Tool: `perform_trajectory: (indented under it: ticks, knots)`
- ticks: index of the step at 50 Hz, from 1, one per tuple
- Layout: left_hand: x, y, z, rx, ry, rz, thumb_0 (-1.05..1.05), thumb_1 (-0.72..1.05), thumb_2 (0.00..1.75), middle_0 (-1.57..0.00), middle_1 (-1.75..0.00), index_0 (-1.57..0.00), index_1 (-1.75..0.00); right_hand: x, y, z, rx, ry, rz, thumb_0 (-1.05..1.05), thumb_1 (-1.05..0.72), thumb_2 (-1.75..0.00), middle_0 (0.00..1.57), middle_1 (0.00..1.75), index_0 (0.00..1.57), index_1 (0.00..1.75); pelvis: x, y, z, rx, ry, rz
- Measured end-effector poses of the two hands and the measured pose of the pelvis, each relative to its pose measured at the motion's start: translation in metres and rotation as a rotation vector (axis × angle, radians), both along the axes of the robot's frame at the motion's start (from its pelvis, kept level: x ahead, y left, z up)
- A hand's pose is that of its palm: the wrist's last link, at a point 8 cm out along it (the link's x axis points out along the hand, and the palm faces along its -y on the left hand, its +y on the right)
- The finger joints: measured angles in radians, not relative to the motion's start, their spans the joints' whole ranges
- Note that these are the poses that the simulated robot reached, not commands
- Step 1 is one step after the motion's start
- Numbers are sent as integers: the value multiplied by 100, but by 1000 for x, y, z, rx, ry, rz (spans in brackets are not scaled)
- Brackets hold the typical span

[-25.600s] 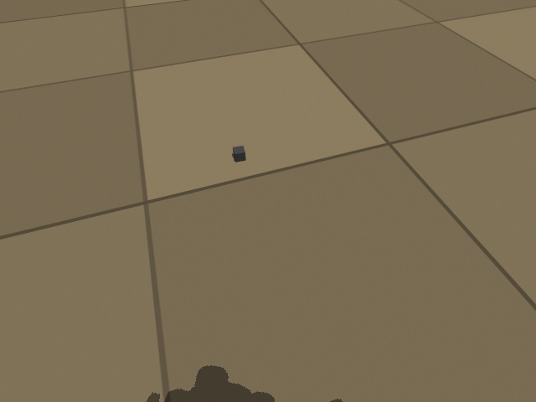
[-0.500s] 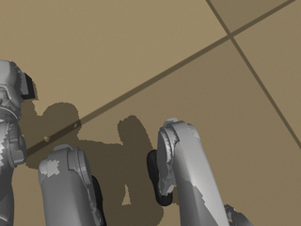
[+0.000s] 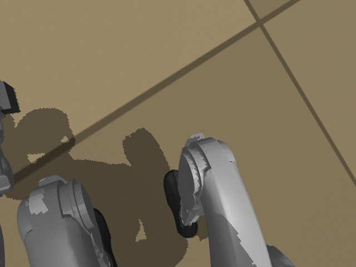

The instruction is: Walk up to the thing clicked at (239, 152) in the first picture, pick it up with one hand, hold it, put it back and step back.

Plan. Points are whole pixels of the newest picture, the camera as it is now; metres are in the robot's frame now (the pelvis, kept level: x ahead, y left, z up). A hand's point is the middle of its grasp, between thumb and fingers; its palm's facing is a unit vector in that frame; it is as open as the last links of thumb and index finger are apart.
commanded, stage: rest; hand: left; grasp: from above
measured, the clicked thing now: out of the picture +0.50 +0.29 -0.25
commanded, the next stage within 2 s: open in 0.78 s
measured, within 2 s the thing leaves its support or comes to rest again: rests again in 0.34 s
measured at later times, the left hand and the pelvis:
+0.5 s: hand out of the picture +0.47 +0.30 -0.24, palm faces -0.41 -0.21 -0.89, open 8.5 cm; pelvis +0.00 +0.00 +0.00, yaw -2 degrees
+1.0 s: hand out of the picture +0.48 +0.30 -0.24, palm faces -0.40 -0.21 -0.89, open 8.5 cm; pelvis -0.01 +0.00 +0.00, yaw -4 degrees
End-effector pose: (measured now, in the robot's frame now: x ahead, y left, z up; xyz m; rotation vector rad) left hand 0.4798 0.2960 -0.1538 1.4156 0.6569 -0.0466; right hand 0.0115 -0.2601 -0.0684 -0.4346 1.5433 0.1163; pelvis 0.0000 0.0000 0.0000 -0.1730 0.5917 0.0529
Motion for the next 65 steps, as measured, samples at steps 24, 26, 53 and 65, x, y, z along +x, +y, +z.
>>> perform_trajectory:
  ticks: [24, 26, 53, 65]
  knots:
    - [-3, 4, -25, -19, 3, 19, 3, 26, 31, -115, -23, -87, -20, -5, 0, 21, -14, 2, 71, 0, -91, -90, 20, 30, 20, 30, -3, 3, -3, -35, -36, -17]
    - [-3, 5, -26, -25, 1, 26, 3, 26, 31, -115, -23, -87, -21, -5, 2, 23, -15, 0, 72, 0, -91, -90, 20, 30, 20, 30, -3, 3, -3, -39, -38, -18]
    - [3, 4, -29, -11, 0, 22, 3, 24, 35, -97, -33, -80, -30, -18, 14, 31, 7, -2, 91, 0, -91, -90, 20, 30, 20, 30, -9, 5, -2, -59, -63, -30]
    - [8, 2, -33, -3, -11, 11, 0, -3, 59, -61, -51, -57, -53, -19, 15, 36, 3, 4, 90, 0, -91, -90, 20, 30, 20, 30, -7, 5, -1, -67, -61, -34]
